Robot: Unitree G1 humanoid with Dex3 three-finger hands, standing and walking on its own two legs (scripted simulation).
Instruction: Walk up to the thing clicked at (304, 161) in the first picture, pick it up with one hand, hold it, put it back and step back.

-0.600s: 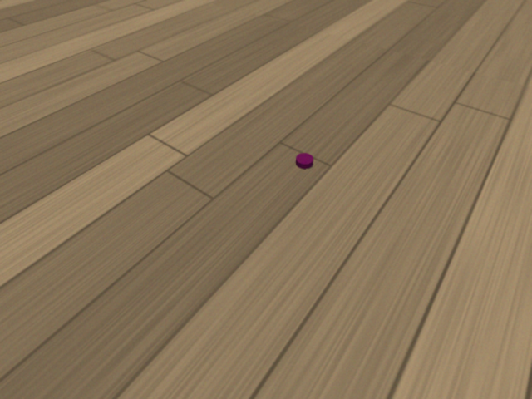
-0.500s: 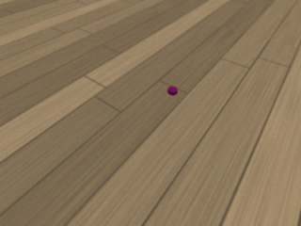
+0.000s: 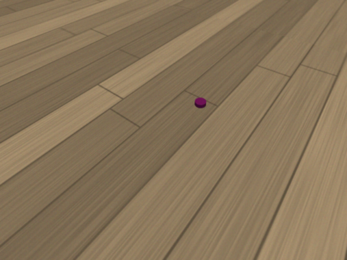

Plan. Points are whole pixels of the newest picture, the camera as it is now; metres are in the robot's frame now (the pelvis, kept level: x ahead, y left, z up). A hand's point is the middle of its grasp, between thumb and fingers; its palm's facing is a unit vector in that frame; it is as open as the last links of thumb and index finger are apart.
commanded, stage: stand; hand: left
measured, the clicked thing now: (200, 102) +1.46 -0.24 -0.77
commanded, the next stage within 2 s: walk up in 0.52 s
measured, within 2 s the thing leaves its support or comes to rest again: neither
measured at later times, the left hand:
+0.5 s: hand out of the picture +0.09 +0.25 -0.16, palm faces -0.03 -0.94 -0.33, open 7.4 cm
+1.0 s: hand (120, 239) +0.22 +0.16 -0.15, palm faces -0.13 -0.91 -0.39, open 7.4 cm
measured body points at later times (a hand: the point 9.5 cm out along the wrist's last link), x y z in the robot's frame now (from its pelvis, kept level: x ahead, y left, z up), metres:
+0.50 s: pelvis +0.01 +0.00 +0.00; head +0.02 +0.00 +0.45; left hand +0.09 +0.30 -0.13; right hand +0.09 -0.30 -0.13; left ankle -0.01 +0.12 -0.75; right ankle -0.01 -0.12 -0.75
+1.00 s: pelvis +0.13 -0.11 -0.02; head +0.12 -0.13 +0.43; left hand +0.23 +0.21 -0.12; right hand +0.15 -0.45 -0.15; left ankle +0.10 +0.03 -0.68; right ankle +0.16 -0.22 -0.75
